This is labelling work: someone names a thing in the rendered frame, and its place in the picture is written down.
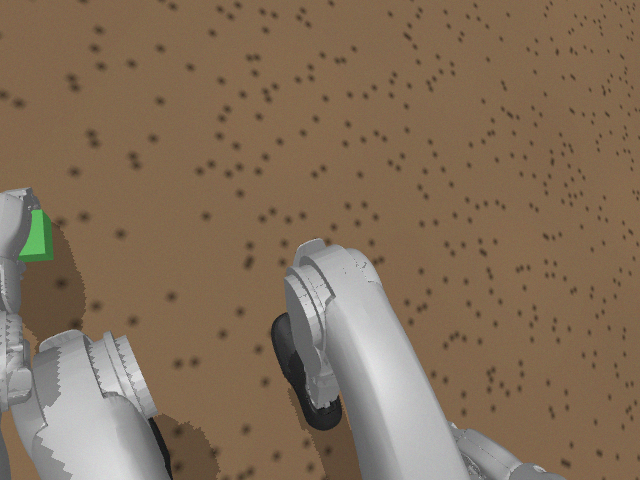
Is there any left robot arm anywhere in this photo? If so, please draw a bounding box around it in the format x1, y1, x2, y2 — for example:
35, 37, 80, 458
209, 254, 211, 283
0, 257, 32, 480

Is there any cube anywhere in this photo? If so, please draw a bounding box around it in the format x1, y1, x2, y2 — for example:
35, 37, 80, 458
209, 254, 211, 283
17, 210, 54, 262

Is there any right robot foot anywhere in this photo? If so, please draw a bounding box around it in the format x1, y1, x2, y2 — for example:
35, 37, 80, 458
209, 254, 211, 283
271, 312, 342, 431

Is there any left robot hand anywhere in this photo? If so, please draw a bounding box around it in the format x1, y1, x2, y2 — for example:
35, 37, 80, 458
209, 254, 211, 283
0, 187, 41, 280

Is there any right robot arm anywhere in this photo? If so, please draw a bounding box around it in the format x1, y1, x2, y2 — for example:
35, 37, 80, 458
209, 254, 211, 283
509, 462, 566, 480

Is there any right robot hand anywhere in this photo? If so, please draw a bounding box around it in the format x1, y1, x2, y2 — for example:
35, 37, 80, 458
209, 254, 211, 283
447, 421, 524, 480

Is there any left robot foot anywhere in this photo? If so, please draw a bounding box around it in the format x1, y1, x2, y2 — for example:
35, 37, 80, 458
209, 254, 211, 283
148, 417, 173, 480

